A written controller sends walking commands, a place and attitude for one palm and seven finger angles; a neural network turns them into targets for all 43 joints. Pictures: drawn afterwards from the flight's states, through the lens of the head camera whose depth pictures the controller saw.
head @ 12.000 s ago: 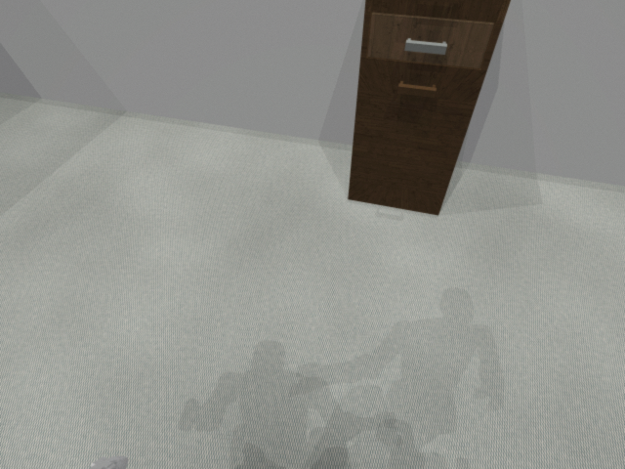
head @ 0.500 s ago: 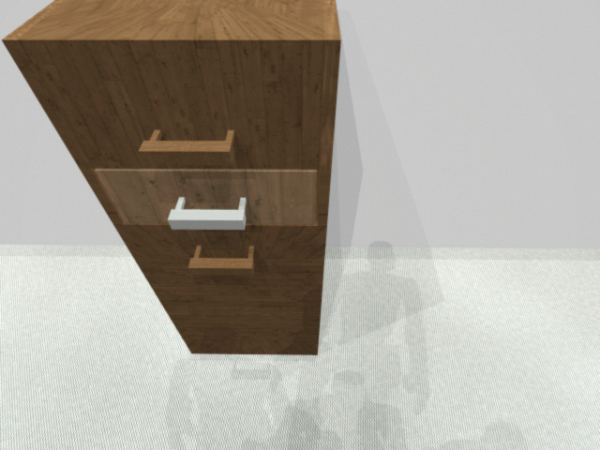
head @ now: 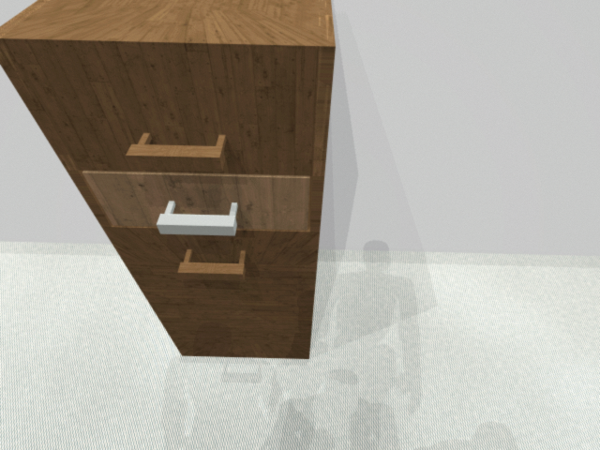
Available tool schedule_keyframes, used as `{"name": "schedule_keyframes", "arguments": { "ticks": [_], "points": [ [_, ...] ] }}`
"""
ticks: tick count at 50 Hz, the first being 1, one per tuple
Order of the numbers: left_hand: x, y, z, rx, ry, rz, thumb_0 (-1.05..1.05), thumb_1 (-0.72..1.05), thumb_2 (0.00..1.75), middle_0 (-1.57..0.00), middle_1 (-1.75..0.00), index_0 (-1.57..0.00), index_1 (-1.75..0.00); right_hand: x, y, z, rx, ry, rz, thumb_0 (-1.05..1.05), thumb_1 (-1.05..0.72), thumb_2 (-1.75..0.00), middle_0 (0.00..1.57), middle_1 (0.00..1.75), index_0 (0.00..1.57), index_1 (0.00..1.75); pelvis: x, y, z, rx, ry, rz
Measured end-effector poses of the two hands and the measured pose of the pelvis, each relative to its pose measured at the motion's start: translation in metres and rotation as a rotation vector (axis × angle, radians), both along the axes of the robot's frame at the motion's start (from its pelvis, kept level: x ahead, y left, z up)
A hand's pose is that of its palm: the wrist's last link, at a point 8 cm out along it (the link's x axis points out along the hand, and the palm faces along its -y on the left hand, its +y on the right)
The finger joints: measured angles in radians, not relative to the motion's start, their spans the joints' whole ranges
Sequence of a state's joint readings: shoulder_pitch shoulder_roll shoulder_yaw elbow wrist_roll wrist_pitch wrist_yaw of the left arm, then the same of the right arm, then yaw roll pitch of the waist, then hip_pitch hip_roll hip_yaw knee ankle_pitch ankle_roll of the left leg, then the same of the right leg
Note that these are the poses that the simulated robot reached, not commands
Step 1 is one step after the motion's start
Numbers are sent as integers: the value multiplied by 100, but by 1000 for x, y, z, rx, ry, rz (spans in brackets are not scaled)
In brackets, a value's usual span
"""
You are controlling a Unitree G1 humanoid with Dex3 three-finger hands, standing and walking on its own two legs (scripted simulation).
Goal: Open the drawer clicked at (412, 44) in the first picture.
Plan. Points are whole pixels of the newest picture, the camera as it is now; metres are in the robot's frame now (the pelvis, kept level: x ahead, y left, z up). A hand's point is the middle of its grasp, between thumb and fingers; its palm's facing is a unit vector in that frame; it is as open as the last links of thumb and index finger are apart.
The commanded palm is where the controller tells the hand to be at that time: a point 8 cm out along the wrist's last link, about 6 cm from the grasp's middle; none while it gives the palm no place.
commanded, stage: look again from close up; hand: left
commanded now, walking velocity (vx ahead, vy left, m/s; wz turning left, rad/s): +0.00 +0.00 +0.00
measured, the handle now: (200, 215) +0.49 +0.21 -0.01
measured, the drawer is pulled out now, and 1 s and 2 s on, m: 0.00 0.00 0.00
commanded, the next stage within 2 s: raise the hand with hooked fingers in 0.54 s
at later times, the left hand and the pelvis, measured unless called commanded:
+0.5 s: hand out of the picture +0.00 +0.15 -0.17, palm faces +0.02 -0.98 -0.21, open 7.3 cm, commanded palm none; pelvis +0.00 -0.02 +0.00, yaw +0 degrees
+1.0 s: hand (190, 409) +0.18 +0.16 -0.04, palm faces +0.00 -0.18 -0.98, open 8.2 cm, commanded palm +0.14 +0.19 -0.02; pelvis -0.04 -0.05 -0.04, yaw -2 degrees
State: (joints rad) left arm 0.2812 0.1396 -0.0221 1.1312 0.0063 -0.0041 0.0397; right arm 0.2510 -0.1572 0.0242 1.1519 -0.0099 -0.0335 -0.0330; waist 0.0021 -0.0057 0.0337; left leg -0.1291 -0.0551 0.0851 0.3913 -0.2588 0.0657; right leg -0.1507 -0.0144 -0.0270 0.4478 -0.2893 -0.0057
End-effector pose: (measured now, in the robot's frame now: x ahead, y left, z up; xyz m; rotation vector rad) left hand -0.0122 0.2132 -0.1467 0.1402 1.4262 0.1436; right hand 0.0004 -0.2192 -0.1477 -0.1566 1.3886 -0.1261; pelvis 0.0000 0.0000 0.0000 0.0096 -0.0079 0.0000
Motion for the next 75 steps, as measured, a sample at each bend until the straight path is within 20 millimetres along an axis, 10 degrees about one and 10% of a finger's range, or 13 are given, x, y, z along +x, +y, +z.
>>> {"name": "schedule_keyframes", "arguments": {
  "ticks": [34,45,51,57,66,75],
  "points": [
    [14,-25,10,51,-60,-46,1,92,89,-20,-30,-20,-30,-3,-29,-3,14,3,-5,1,-92,-90,20,30,20,30,1,-33,0,1,6,-1],
    [189,-19,163,911,-914,-815,1,80,84,-21,-38,-21,-38,124,-78,25,-61,-603,83,1,-92,-90,20,30,20,30,-29,-39,-24,35,131,-20],
    [162,-49,152,1038,-965,-1005,0,66,79,-22,-46,-22,-46,180,-77,46,-28,-689,186,1,-91,-90,20,30,19,30,-40,-49,-37,54,176,-34],
    [126,-36,139,1116,-864,-969,0,50,73,-25,-55,-25,-55,206,-52,45,-14,-696,269,1,-91,-90,20,30,19,30,-48,-56,-43,33,160,18],
    [177,-14,183,1185,-901,-925,0,29,64,-27,-69,-27,-68,181,-10,29,84,-621,261,1,-91,-90,20,30,20,30,-47,-55,-34,10,116,38],
    [201,-17,205,1087,-937,-1007,0,9,55,-28,-82,-28,-82,139,-26,22,41,-485,174,1,-90,-90,21,30,20,30,-33,-37,-19,14,97,3]
  ]
}}
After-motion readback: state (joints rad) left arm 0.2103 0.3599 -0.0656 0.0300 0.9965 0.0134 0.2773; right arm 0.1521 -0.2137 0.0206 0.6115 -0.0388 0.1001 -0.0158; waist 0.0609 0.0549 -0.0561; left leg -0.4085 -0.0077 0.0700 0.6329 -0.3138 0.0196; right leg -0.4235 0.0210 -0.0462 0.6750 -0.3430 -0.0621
